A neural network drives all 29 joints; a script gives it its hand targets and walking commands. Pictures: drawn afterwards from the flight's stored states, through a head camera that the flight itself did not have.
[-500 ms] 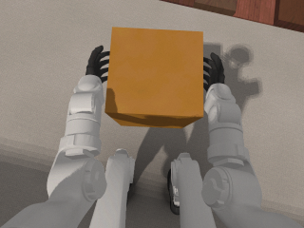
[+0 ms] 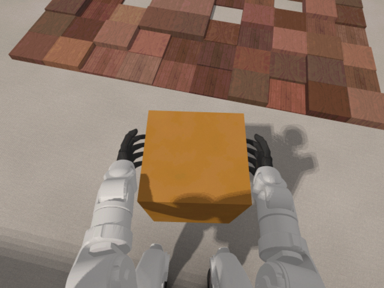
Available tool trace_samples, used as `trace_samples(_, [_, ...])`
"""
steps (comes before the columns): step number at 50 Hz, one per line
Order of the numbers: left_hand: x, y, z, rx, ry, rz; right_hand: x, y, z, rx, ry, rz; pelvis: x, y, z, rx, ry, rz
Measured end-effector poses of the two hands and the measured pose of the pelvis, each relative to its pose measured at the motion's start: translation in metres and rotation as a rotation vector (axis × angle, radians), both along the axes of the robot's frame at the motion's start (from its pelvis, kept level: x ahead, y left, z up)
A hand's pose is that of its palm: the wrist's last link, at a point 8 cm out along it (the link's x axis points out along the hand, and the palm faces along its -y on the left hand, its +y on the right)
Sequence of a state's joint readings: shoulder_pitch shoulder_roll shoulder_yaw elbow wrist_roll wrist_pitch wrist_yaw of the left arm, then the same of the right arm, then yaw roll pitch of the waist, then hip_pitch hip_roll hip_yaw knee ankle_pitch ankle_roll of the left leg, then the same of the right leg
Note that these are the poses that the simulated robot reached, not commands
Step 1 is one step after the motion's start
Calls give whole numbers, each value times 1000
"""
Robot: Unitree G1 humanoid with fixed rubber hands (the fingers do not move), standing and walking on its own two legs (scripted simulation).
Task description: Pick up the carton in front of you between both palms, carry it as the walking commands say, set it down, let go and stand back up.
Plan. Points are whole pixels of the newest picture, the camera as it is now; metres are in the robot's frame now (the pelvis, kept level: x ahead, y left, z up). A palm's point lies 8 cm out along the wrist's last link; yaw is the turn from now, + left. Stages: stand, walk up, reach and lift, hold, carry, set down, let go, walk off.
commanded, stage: reach and lift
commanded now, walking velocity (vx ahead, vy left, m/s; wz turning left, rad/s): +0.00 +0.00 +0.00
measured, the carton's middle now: (193, 173) +0.39 +0.01 -0.09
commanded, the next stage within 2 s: hold in 1.52 s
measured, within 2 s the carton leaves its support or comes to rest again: neither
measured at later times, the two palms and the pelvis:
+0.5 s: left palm (106, 152) +0.33 +0.15 +0.12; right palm (296, 158) +0.33 -0.15 +0.12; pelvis +0.04 +0.00 +0.10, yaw +0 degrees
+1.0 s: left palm (102, 149) +0.33 +0.15 +0.13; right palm (299, 155) +0.33 -0.15 +0.13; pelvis +0.03 +0.00 +0.10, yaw +0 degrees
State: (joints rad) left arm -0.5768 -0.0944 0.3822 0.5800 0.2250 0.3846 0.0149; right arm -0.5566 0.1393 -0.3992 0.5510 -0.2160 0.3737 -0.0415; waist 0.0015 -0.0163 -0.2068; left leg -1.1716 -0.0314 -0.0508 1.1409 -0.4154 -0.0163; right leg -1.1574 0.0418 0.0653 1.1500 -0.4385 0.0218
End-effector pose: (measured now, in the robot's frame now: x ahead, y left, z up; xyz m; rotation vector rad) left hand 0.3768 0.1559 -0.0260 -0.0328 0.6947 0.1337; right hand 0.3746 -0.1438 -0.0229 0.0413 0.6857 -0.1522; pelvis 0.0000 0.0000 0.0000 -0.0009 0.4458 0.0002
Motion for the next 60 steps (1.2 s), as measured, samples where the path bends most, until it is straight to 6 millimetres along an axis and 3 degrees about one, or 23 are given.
trace_samples(15, [-29, -3, 91, 7, -6, 7, -27, -3, 90, -7, -6, 17, 30, -2, 73, 4, -251, 0])
trace_samples(26, [-46, -5, 148, 30, -37, -3, -41, -6, 147, -30, -36, 47, 36, -2, 99, 3, -446, 3])
trace_samples(41, [-52, -4, 153, 27, -14, -2, -47, -5, 151, -27, -12, 46, 22, -2, 101, 3, -518, 3])
trace_samples(60, [-44, -4, 162, 53, -14, -26, -40, -5, 161, -53, -12, 64, 40, 0, 108, 3, -529, 1])
